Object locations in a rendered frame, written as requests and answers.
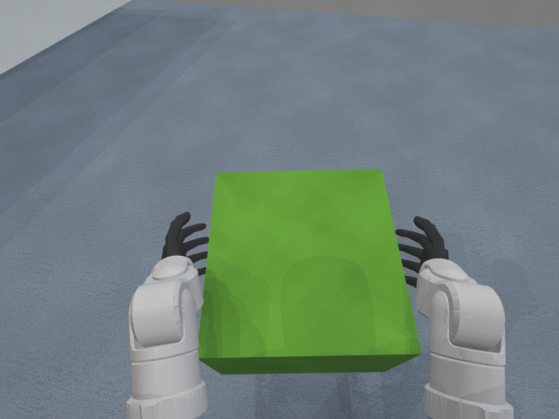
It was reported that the robot left forearm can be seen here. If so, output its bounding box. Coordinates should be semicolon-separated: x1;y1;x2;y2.
127;256;208;419

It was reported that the robot left hand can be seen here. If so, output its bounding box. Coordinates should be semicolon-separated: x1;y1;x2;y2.
162;212;209;276

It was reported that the carton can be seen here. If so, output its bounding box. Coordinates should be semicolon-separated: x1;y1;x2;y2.
197;169;422;374

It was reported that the robot right forearm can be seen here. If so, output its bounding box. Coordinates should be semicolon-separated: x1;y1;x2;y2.
414;258;514;419

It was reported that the robot right hand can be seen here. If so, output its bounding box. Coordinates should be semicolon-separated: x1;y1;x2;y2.
396;216;449;288

